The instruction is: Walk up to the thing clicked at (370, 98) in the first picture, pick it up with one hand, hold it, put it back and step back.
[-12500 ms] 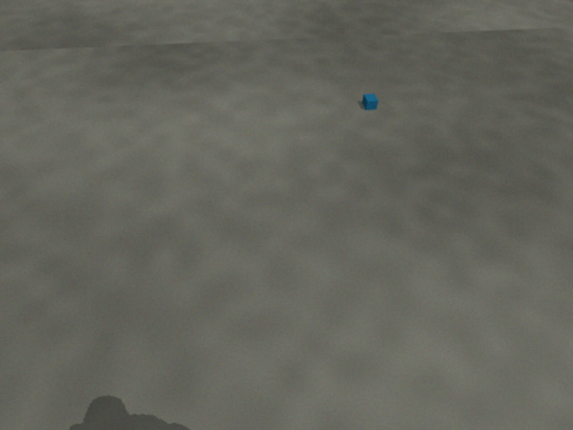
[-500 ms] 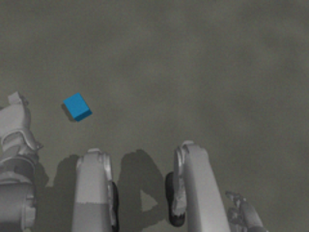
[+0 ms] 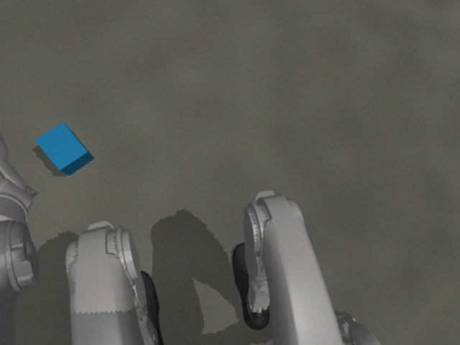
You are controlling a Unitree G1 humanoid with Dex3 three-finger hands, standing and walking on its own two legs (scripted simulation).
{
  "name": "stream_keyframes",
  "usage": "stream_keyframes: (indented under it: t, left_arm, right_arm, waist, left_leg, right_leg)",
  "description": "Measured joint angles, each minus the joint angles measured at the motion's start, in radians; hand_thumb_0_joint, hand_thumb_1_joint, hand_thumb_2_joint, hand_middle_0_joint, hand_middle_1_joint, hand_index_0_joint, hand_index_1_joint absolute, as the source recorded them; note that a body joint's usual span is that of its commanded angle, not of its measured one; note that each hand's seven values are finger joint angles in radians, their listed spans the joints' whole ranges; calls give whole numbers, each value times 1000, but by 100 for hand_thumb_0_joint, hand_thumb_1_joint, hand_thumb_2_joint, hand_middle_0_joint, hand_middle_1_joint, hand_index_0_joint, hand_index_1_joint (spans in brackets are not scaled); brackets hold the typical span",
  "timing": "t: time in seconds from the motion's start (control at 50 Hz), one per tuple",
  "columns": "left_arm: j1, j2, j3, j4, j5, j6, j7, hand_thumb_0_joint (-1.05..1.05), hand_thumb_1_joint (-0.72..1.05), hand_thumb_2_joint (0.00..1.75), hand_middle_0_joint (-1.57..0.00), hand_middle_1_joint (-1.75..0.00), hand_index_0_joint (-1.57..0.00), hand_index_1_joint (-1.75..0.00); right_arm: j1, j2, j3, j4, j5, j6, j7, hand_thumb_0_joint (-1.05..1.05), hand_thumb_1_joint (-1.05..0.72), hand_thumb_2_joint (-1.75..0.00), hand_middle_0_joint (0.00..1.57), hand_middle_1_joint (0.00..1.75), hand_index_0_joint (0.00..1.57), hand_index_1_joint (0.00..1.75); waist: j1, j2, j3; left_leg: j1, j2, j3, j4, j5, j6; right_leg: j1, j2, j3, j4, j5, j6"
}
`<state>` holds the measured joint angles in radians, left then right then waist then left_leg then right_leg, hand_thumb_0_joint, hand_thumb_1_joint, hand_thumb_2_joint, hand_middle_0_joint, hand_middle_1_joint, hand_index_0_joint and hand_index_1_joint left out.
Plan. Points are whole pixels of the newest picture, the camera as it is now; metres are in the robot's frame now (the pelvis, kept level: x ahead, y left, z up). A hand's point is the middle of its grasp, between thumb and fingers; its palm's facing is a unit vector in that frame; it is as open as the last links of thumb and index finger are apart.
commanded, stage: rise first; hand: left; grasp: from above
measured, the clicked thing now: (66, 149) +0.52 +0.27 -0.33
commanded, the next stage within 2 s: none
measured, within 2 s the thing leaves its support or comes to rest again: neither
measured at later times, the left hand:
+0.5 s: hand (22, 161) +0.46 +0.30 -0.21, palm faces -0.31 -0.28 -0.91, open 13.8 cm
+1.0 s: hand (27, 155) +0.48 +0.30 -0.22, palm faces -0.31 -0.29 -0.91, open 13.9 cm
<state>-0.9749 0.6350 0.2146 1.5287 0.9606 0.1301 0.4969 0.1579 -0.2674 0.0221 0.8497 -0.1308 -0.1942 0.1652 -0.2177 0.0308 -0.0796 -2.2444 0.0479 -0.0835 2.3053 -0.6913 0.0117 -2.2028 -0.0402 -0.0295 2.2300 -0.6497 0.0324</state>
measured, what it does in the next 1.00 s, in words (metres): stands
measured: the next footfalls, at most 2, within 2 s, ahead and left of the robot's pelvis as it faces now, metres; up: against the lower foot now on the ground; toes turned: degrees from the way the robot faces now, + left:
none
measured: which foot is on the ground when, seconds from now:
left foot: down 0.00-1.00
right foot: down 0.00-1.00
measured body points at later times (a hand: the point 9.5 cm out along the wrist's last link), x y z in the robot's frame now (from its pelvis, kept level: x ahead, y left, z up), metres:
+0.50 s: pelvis +0.00 -0.01 -0.04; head +0.26 +0.03 +0.33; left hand +0.48 +0.31 -0.15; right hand +0.03 -0.28 -0.15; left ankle +0.08 +0.12 -0.33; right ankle +0.10 -0.13 -0.33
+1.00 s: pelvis +0.00 +0.00 -0.05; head +0.27 +0.04 +0.32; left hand +0.49 +0.31 -0.17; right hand +0.01 -0.27 -0.15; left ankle +0.08 +0.12 -0.33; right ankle +0.10 -0.13 -0.33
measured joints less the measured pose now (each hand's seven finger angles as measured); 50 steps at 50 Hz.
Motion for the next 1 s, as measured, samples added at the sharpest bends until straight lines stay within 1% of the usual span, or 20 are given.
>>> stream_keyframes:
  t: [0.06, 0.12, 0.18, 0.26, 0.32, 0.4, 0.5, 0.58, 0.64, 0.72, 0.86, 1.0]
  left_arm:
    - [-16, 9, 5, 12, -1, -12, -13, 0, -50, 96, -10, -109, -12, -106]
    - [-30, 17, 16, 21, 11, -30, -18, 0, -49, 95, -10, -110, -12, -106]
    - [-39, 23, 29, 25, 27, -46, -9, 0, -49, 95, -11, -110, -13, -106]
    - [-51, 36, 53, 43, 44, -53, 15, 0, -49, 95, -11, -109, -13, -106]
    - [-69, 52, 62, 69, 43, -48, 30, 0, -50, 95, -11, -109, -13, -106]
    - [-94, 71, 72, 98, 33, -37, 38, 0, -50, 95, -11, -109, -13, -106]
    - [-120, 100, 73, 124, 27, -34, 27, 0, -49, 93, -11, -109, -13, -105]
    - [-125, 116, 73, 124, 34, -39, 21, 0, -48, 93, -11, -109, -13, -106]
    - [-122, 122, 76, 116, 39, -39, 24, 0, -48, 92, -11, -110, -14, -106]
    - [-117, 122, 85, 105, 36, -31, 34, 0, -48, 92, -11, -110, -14, -106]
    - [-113, 125, 85, 102, 34, -22, 30, 0, -49, 93, -11, -109, -13, -105]
    - [-132, 156, 87, 134, 41, -30, 30, 0, -51, 94, -12, -108, -13, -106]
  right_arm:
    - [-2, -1, 2, -5, -5, -5, 15, 0, -90, -90, 20, 30, 20, 29]
    - [-4, -5, 7, -13, -9, -9, 29, 0, -90, -90, 20, 30, 20, 29]
    - [-4, -11, 13, -18, -12, -10, 39, 0, -91, -90, 20, 30, 20, 29]
    - [-8, -21, 18, -22, -18, -7, 50, 0, -91, -90, 20, 30, 20, 29]
    - [-15, -26, 18, -22, -24, -9, 56, 0, -91, -90, 20, 30, 20, 29]
    - [-19, -34, 22, -24, -32, -15, 65, 0, -91, -90, 20, 30, 20, 29]
    - [-19, -40, 34, -24, -39, -25, 77, 0, -91, -90, 20, 30, 20, 29]
    - [-10, -42, 43, -24, -42, -31, 87, 0, -91, -90, 20, 30, 20, 29]
    - [-2, -42, 50, -27, -42, -31, 93, 0, -91, -90, 20, 30, 20, 29]
    - [7, -42, 56, -33, -41, -30, 104, 0, -91, -90, 20, 30, 20, 29]
    - [13, -42, 63, -39, -38, -26, 116, 0, -92, -90, 20, 30, 20, 30]
    - [7, -54, 74, -44, -43, -33, 121, 0, -92, -90, 20, 30, 20, 30]
  waist:
    - [-1, -1, 20]
    - [-2, -7, 39]
    - [-3, -12, 48]
    - [-9, -17, 55]
    - [-15, -18, 60]
    - [-22, -18, 71]
    - [-34, -20, 88]
    - [-42, -23, 99]
    - [-46, -27, 106]
    - [-50, -29, 111]
    - [-57, -31, 112]
    - [-67, -31, 115]
  left_leg:
    - [-12, 0, -2, 18, -3, -2]
    - [-24, 1, -7, 36, -5, -6]
    - [-38, 0, -13, 55, -8, -10]
    - [-54, 0, -22, 79, -10, -16]
    - [-66, 1, -27, 92, -9, -18]
    - [-78, 2, -33, 105, -8, -19]
    - [-90, 2, -43, 122, -10, -18]
    - [-96, 1, -51, 137, -16, -18]
    - [-99, 2, -54, 146, -21, -17]
    - [-103, 1, -57, 152, -25, -16]
    - [-105, 1, -60, 156, -25, -16]
    - [-111, 1, -70, 167, -23, -15]
  right_leg:
    - [-15, 2, 0, 19, -2, 0]
    - [-29, 3, -2, 38, -3, -1]
    - [-44, 4, -5, 57, -4, -5]
    - [-61, 7, -10, 78, -3, -9]
    - [-74, 9, -14, 89, 1, -10]
    - [-85, 11, -18, 98, 5, -10]
    - [-94, 14, -25, 109, 7, -9]
    - [-96, 15, -30, 118, 3, -7]
    - [-96, 17, -32, 123, 0, -5]
    - [-97, 17, -34, 126, -3, -3]
    - [-97, 18, -37, 127, -3, -2]
    - [-99, 21, -44, 130, 3, 1]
